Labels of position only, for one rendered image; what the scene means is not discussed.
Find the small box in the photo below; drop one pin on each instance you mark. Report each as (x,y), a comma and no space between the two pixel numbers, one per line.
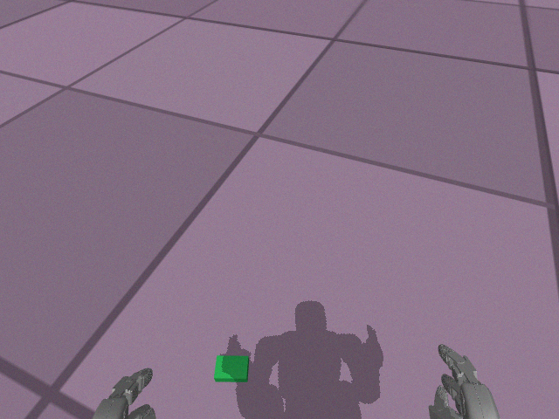
(231,368)

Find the left robot hand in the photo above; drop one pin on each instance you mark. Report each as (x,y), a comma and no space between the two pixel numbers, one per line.
(124,394)

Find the right robot hand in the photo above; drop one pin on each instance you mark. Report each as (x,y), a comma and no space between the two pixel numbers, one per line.
(473,400)

